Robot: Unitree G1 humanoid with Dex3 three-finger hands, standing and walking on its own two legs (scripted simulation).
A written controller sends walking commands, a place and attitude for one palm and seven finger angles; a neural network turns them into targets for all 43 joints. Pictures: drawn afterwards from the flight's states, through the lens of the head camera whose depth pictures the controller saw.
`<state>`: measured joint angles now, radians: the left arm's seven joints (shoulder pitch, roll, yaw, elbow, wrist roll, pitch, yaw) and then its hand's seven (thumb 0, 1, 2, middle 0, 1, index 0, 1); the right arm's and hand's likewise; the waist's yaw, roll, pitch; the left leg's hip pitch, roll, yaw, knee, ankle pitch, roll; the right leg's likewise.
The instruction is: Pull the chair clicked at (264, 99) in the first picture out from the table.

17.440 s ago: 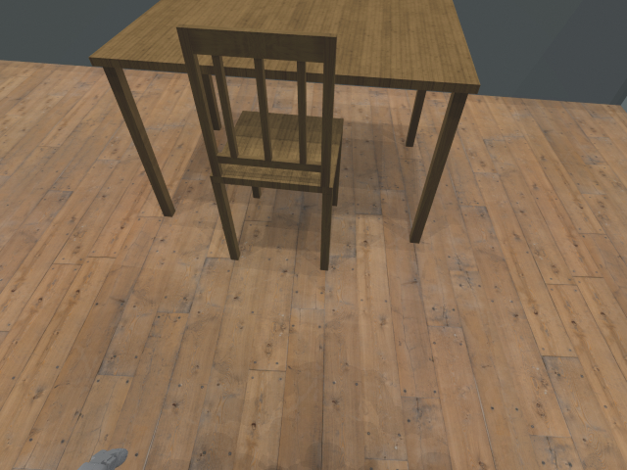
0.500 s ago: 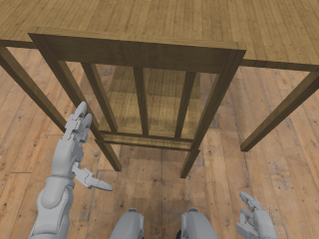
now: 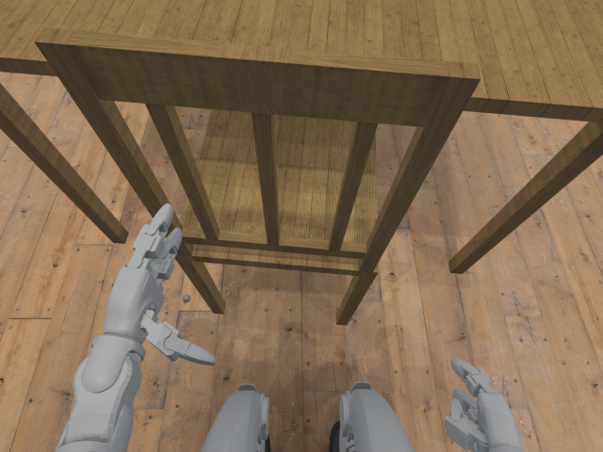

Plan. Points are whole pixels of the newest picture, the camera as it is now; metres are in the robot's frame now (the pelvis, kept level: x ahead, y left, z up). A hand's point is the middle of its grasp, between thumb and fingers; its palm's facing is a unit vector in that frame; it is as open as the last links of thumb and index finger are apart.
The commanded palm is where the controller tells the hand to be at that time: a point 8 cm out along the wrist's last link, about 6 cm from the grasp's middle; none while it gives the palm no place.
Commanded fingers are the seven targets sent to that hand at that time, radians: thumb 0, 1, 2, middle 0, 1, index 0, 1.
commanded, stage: aim the fingers beside a spindle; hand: left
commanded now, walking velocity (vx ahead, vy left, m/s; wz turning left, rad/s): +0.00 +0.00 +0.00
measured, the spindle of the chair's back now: (269, 191) +0.45 +0.06 +0.02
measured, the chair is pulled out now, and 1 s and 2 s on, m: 0.00 0.00 0.00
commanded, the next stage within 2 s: push the fingers through the gap in 1.94 s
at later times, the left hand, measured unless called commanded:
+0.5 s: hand (163, 279) +0.31 +0.17 +0.05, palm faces -0.02 -0.99 -0.10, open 16.9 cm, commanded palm +0.28 +0.21 +0.02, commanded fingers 0.00 -0.50 0.30 -0.06 -0.08 -0.06 -0.08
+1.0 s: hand (211, 312) +0.29 +0.12 +0.00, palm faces -0.19 -0.98 +0.01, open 16.9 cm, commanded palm +0.29 +0.21 +0.03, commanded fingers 0.00 -0.50 0.30 -0.06 -0.08 -0.06 -0.08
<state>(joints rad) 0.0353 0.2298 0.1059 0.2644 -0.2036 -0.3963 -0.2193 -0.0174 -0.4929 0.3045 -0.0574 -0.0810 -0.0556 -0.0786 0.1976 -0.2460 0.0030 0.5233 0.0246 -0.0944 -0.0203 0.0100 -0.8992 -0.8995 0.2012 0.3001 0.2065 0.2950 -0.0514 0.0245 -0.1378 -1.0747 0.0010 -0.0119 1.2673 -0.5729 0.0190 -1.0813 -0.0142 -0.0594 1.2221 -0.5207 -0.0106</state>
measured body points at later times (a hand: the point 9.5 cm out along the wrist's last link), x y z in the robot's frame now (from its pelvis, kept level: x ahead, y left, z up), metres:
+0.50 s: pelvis +0.01 +0.00 +0.00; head +0.11 +0.00 +0.44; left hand +0.31 +0.22 +0.05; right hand +0.17 -0.24 -0.10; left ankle +0.01 +0.11 -0.63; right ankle +0.03 -0.12 -0.63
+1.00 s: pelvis +0.00 -0.01 +0.00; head +0.12 +0.00 +0.44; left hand +0.29 +0.17 +0.01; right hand +0.17 -0.26 -0.10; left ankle +0.01 +0.11 -0.63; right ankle +0.03 -0.12 -0.63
